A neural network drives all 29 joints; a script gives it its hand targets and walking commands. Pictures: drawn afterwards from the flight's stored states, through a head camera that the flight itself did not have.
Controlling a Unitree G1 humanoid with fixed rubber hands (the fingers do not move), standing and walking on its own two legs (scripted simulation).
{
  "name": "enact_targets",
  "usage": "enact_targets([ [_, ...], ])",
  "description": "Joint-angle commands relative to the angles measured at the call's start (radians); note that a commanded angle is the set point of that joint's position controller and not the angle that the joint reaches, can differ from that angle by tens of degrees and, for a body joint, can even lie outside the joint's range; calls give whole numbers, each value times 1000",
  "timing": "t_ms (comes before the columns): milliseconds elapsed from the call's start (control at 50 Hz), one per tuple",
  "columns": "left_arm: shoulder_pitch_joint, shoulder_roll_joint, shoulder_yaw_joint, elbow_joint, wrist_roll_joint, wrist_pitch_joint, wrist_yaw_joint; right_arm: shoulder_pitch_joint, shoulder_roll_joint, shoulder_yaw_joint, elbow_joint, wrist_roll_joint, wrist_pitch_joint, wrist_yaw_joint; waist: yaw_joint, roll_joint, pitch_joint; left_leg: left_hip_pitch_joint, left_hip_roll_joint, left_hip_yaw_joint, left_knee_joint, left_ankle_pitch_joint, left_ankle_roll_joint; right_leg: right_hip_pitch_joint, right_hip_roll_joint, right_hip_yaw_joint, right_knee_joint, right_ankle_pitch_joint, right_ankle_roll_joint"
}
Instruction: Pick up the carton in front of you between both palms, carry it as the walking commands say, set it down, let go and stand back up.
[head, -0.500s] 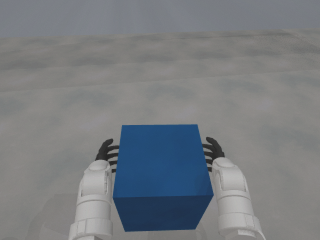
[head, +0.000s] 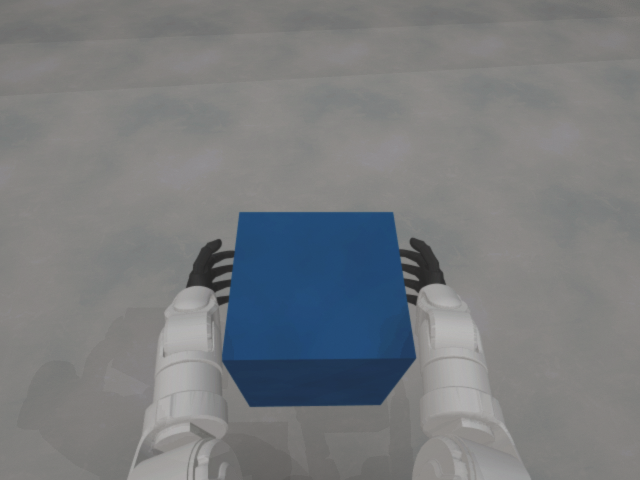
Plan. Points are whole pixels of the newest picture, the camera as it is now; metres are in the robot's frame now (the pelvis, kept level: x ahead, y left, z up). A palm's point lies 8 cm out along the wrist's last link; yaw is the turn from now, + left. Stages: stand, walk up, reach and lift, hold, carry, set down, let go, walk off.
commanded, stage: set down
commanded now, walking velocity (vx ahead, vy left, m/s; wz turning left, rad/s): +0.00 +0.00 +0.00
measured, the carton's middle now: (316, 316) +0.34 +0.01 -0.07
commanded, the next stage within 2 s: none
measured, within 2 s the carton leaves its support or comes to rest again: neither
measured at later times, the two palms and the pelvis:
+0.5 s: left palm (227, 331) +0.37 +0.16 -0.19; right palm (397, 332) +0.37 -0.14 -0.19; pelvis -0.04 +0.00 -0.12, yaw +0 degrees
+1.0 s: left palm (242, 351) +0.39 +0.16 -0.35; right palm (382, 347) +0.40 -0.14 -0.34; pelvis -0.07 +0.00 -0.25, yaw -1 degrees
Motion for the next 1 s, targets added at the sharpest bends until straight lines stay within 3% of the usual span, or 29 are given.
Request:
enact_targets([
  [0, -336, -602, -320, 97, -106, -123, -148, -331, 620, 325, 94, 112, -121, 121, -7, 11, -284, 29, -90, 17, 29, 225, 6, -126, 99, -42, -14, 203, 7],
  [140, -430, -701, -519, 86, -199, -351, -166, -422, 755, 562, 56, 220, -349, 103, 8, 8, -693, -194, -110, 24, 250, 393, -6, -244, 109, -36, 204, 439, 27],
  [200, -469, -738, -606, 62, -235, -386, -165, -468, 791, 669, 19, 271, -385, 94, 18, 8, -916, -282, -116, 31, 352, 435, -14, -302, 112, -43, 314, 500, 43],
  [260, -483, -755, -651, 45, -258, -376, -165, -484, 801, 720, 0, 299, -375, 92, 21, 11, -1040, -368, -120, 45, 427, 406, -18, -398, 118, -57, 385, 456, 52],
  [400, -577, -804, -620, 91, -256, -273, -184, -590, 802, 672, 48, 294, -276, 133, 13, 15, -1007, -609, -126, 74, 540, 109, -13, -707, 137, -92, 491, 96, 34],
  [480, -643, -821, -587, 137, -251, -232, -175, -670, 790, 617, 102, 287, -241, 153, 2, 26, -1001, -691, -128, 72, 598, 23, -18, -858, 145, -111, 562, -6, 24],
  [700, -795, -802, -546, 207, -271, -246, -103, -820, 733, 528, 221, 307, -252, 153, -7, 56, -1114, -851, -137, 74, 791, 3, -35, -1154, 163, -142, 781, -52, 19],
  [980, -970, -737, -566, 214, -330, -279, -54, -978, 676, 539, 255, 358, -277, 113, -2, 48, -1221, -1048, -145, 111, 1024, -14, -45, -1316, 169, -165, 1008, -71, 29],
])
